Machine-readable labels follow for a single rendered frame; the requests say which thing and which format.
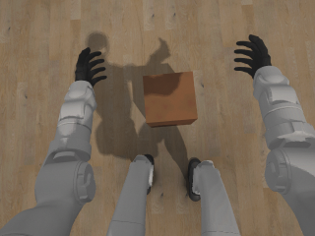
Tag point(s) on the robot right forearm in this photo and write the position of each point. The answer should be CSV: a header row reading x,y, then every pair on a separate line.
x,y
282,114

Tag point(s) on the carton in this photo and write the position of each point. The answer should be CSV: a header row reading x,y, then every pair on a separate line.
x,y
170,99

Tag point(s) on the robot left forearm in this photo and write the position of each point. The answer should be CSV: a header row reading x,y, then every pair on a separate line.
x,y
74,127

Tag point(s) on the left robot upper arm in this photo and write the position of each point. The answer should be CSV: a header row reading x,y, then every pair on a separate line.
x,y
61,190

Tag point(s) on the robot right shin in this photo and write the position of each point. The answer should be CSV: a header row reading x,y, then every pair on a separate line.
x,y
207,163

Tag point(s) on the robot left hand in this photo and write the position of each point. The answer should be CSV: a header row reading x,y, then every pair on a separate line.
x,y
84,70

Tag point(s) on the left robot thigh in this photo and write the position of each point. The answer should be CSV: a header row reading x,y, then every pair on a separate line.
x,y
129,217

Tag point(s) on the right robot upper arm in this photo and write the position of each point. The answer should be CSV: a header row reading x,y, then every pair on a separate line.
x,y
290,171

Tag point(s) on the robot right hand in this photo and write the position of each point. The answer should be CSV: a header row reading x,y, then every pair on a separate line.
x,y
259,55

